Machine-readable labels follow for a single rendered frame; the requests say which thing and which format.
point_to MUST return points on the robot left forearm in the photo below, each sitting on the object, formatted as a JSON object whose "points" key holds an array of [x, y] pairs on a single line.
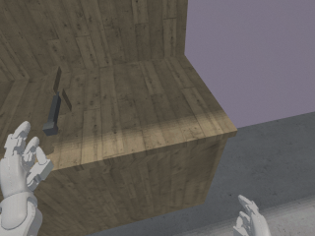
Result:
{"points": [[20, 215]]}

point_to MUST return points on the robot left hand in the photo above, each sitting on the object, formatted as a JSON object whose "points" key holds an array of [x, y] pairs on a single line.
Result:
{"points": [[15, 166]]}

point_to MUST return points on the tap lever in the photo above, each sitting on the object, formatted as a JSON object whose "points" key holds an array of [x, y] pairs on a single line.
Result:
{"points": [[50, 128]]}

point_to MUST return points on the robot right hand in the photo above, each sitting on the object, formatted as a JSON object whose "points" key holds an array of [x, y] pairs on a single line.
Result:
{"points": [[256, 224]]}

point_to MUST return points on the counter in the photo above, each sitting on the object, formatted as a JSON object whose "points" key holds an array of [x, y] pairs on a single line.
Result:
{"points": [[139, 132]]}

